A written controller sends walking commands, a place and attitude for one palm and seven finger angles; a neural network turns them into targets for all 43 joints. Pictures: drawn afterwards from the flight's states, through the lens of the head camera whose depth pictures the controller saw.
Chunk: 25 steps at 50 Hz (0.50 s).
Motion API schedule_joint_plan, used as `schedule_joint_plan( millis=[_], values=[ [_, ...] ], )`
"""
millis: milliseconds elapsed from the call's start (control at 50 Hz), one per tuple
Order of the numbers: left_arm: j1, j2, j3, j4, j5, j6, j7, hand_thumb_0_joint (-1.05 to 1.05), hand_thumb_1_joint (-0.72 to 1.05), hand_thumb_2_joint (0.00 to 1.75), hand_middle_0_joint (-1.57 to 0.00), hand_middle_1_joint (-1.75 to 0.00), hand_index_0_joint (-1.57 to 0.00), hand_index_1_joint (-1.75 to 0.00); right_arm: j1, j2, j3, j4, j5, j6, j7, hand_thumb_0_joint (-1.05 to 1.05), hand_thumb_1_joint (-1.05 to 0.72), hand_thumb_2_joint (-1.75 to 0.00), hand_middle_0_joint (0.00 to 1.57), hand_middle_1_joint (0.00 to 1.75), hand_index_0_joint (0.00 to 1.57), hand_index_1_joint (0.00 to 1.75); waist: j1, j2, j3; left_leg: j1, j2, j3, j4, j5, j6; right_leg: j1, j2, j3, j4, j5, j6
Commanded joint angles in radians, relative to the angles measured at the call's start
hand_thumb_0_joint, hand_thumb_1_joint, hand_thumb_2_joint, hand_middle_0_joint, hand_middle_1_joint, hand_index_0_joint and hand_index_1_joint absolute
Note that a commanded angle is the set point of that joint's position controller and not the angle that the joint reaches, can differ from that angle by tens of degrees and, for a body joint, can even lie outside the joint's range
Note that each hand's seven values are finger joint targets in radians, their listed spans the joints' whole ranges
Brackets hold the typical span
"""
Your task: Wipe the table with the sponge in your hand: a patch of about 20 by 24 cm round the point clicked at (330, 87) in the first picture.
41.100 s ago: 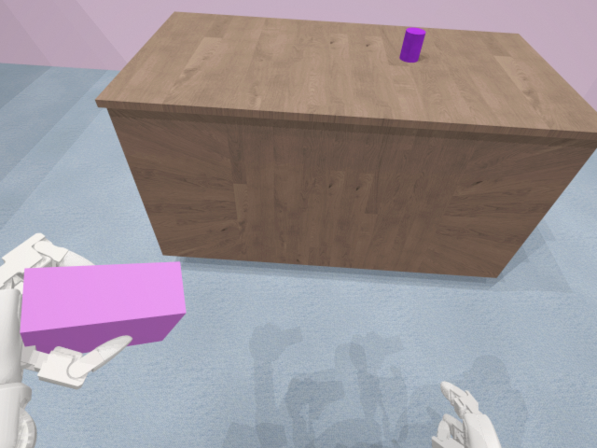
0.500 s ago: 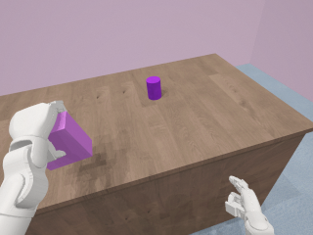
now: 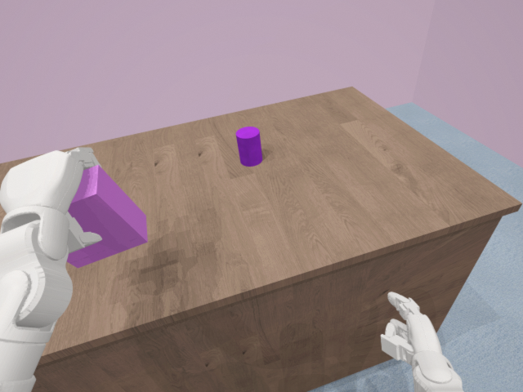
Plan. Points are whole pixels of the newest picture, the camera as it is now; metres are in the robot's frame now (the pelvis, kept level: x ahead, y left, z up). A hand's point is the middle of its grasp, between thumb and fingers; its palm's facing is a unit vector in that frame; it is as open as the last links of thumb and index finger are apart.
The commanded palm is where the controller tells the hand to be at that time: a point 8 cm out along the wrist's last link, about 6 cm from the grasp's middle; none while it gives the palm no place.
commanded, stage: bring the sponge back beside the body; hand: left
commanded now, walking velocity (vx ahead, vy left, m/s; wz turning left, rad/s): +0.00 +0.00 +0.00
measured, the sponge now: (96, 227) +0.27 +0.30 +0.16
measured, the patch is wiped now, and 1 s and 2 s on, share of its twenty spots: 1.00 1.00 1.00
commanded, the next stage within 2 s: step back with the hand held close in 1.64 s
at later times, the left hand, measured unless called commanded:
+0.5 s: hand (86, 224) +0.24 +0.29 +0.19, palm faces +0.23 -0.12 -0.96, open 9.8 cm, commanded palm +0.20 +0.29 +0.26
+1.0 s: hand (84, 254) +0.21 +0.29 +0.16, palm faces +0.20 -0.16 -0.97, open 9.8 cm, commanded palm +0.17 +0.29 +0.24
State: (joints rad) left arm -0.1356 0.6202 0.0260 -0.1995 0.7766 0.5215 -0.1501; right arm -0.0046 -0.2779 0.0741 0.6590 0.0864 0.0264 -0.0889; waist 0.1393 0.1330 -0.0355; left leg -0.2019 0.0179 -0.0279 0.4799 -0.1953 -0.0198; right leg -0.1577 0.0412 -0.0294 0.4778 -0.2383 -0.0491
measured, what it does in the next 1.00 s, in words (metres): stands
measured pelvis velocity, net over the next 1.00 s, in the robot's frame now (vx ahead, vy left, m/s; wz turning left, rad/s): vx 0.00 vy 0.00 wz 0.00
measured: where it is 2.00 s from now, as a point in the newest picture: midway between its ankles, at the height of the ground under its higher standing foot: outside the picture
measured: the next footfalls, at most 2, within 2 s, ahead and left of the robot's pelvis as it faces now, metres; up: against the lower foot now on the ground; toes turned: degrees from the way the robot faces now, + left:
none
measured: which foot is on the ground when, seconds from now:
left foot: down 0.00-1.00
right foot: down 0.00-1.00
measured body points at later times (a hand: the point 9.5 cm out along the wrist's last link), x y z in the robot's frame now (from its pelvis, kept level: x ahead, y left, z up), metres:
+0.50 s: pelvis +0.01 +0.00 +0.00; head -0.03 -0.05 +0.44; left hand +0.23 +0.29 +0.24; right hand +0.28 -0.18 -0.06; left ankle +0.05 +0.13 -0.74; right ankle +0.02 -0.09 -0.74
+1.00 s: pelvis +0.00 +0.00 +0.00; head -0.04 -0.04 +0.45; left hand +0.20 +0.29 +0.21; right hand +0.28 -0.18 -0.05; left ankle +0.05 +0.13 -0.74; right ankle +0.02 -0.09 -0.74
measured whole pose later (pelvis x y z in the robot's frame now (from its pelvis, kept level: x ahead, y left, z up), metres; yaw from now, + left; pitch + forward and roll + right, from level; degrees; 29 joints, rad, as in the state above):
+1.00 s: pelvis +0.00 +0.00 +0.00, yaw +0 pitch -6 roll +0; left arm 0.15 0.56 0.01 -0.40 0.77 0.49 -0.10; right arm -0.01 -0.26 0.07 0.65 0.06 0.00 -0.08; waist 0.15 0.12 -0.02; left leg -0.18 0.02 -0.03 0.49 -0.21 -0.02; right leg -0.13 0.05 -0.02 0.47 -0.24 -0.05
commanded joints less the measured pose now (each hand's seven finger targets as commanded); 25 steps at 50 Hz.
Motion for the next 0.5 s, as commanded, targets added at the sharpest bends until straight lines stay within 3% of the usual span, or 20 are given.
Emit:
schedule_joint_plan(
  millis=[0,40,80,100,160,180,240,280,340,380,460,480],
  values=[
    [-0.305,0.245,0.132,-0.201,0.038,-0.019,0.024,0.00,0.10,1.30,-1.20,-1.60,-1.20,-1.60,-0.283,-0.085,-0.029,-0.214,-0.004,-0.073,-0.007,0.00,-0.90,-0.90,0.20,0.30,0.20,0.30,0.014,-0.049,-0.178,0.063,-0.055,-0.027,-0.037,0.089,0.045,-0.012,-0.020,0.101,-0.106,0.062,-0.019],
    [-0.326,0.274,0.145,-0.175,0.046,-0.028,0.027,0.00,0.10,1.30,-1.20,-1.60,-1.20,-1.60,-0.268,-0.091,-0.033,-0.199,-0.009,-0.076,-0.013,0.00,-0.90,-0.90,0.20,0.30,0.20,0.30,0.006,-0.079,-0.162,0.066,-0.056,-0.029,-0.035,0.075,0.048,-0.027,-0.018,0.104,-0.117,0.043,-0.014],
    [-0.367,0.308,0.160,-0.238,0.067,-0.040,0.031,0.00,0.10,1.30,-1.20,-1.60,-1.20,-1.60,-0.273,-0.093,-0.038,-0.202,-0.009,-0.084,-0.016,0.00,-0.90,-0.90,0.20,0.30,0.20,0.30,0.006,-0.008,-0.185,0.087,-0.059,-0.036,-0.037,0.076,0.049,-0.023,-0.012,0.129,-0.117,0.027,-0.025],
    [-0.380,0.278,0.135,-0.259,0.071,-0.046,0.034,0.00,0.10,1.30,-1.20,-1.60,-1.20,-1.60,-0.278,-0.081,-0.034,-0.211,-0.011,-0.093,-0.017,0.00,-0.90,-0.90,0.20,0.30,0.20,0.30,0.014,-0.008,-0.205,0.090,-0.064,-0.033,-0.032,0.096,0.049,-0.006,-0.019,0.112,-0.106,0.043,-0.025],
    [-0.325,0.286,0.151,-0.250,0.077,-0.060,0.045,0.00,0.10,1.30,-1.20,-1.60,-1.20,-1.60,-0.261,-0.085,-0.041,-0.191,-0.018,-0.094,-0.012,0.00,-0.90,-0.90,0.20,0.30,0.20,0.30,0.015,-0.035,-0.209,0.104,-0.064,-0.033,-0.033,0.124,0.051,0.002,-0.013,0.108,-0.108,0.079,-0.022],
    [-0.333,0.297,0.163,-0.284,0.080,-0.062,0.046,0.00,0.10,1.30,-1.20,-1.60,-1.20,-1.60,-0.276,-0.084,-0.040,-0.201,-0.015,-0.102,-0.012,0.00,-0.90,-0.90,0.20,0.30,0.20,0.30,0.017,0.009,-0.218,0.109,-0.060,-0.041,-0.039,0.112,0.048,0.006,-0.008,0.133,-0.108,0.061,-0.032],
    [-0.264,0.265,0.160,-0.235,0.066,-0.062,0.056,0.00,0.10,1.30,-1.20,-1.60,-1.20,-1.60,-0.262,-0.081,-0.040,-0.186,-0.022,-0.097,-0.006,0.00,-0.90,-0.90,0.20,0.30,0.20,0.30,0.023,-0.057,-0.190,0.092,-0.056,-0.032,-0.039,0.118,0.047,0.001,-0.013,0.103,-0.111,0.071,-0.023],
    [-0.240,0.273,0.183,-0.246,0.057,-0.056,0.058,0.00,0.10,1.30,-1.20,-1.60,-1.20,-1.60,-0.273,-0.082,-0.042,-0.191,-0.016,-0.095,-0.004,0.00,-0.90,-0.90,0.20,0.30,0.20,0.30,0.024,-0.039,-0.177,0.088,-0.054,-0.035,-0.041,0.107,0.043,-0.006,-0.009,0.137,-0.115,0.062,-0.029],
    [-0.191,0.213,0.144,-0.243,0.037,-0.050,0.060,0.00,0.10,1.30,-1.20,-1.60,-1.20,-1.60,-0.273,-0.078,-0.035,-0.192,-0.018,-0.083,0.002,0.00,-0.90,-0.90,0.20,0.30,0.20,0.30,0.021,-0.070,-0.159,0.079,-0.050,-0.027,-0.043,0.118,0.043,-0.011,-0.011,0.095,-0.114,0.086,-0.017],
    [-0.158,0.220,0.163,-0.283,0.030,-0.046,0.060,0.00,0.10,1.30,-1.20,-1.60,-1.20,-1.60,-0.287,-0.077,-0.037,-0.205,-0.015,-0.086,0.003,0.00,-0.90,-0.90,0.20,0.30,0.20,0.30,0.025,-0.041,-0.155,0.082,-0.047,-0.031,-0.043,0.111,0.043,-0.015,-0.008,0.118,-0.113,0.080,-0.024],
    [-0.098,0.202,0.153,-0.308,0.025,-0.042,0.064,0.00,0.10,1.30,-1.20,-1.60,-1.20,-1.60,-0.275,-0.078,-0.035,-0.208,-0.019,-0.074,0.007,0.00,-0.90,-0.90,0.20,0.30,0.20,0.30,0.022,-0.087,-0.168,0.083,-0.048,-0.022,-0.035,0.132,0.047,-0.004,-0.011,0.091,-0.106,0.112,-0.013],
    [-0.113,0.226,0.169,-0.353,0.030,-0.042,0.065,0.00,0.10,1.30,-1.20,-1.60,-1.20,-1.60,-0.289,-0.079,-0.035,-0.212,-0.015,-0.079,0.006,0.00,-0.90,-0.90,0.20,0.30,0.20,0.30,0.017,-0.032,-0.162,0.090,-0.044,-0.030,-0.042,0.114,0.045,-0.015,-0.004,0.116,-0.110,0.083,-0.021]
  ],
)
